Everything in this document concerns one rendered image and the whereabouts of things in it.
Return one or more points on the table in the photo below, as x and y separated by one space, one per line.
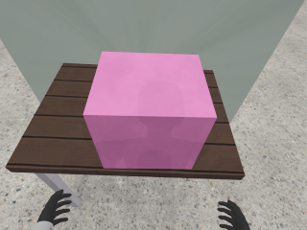
57 139

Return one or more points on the robot left forearm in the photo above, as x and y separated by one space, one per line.
42 225

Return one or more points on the robot left hand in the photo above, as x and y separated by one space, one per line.
49 212

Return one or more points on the robot right hand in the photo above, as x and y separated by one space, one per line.
237 219

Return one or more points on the carton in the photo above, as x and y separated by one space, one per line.
149 110

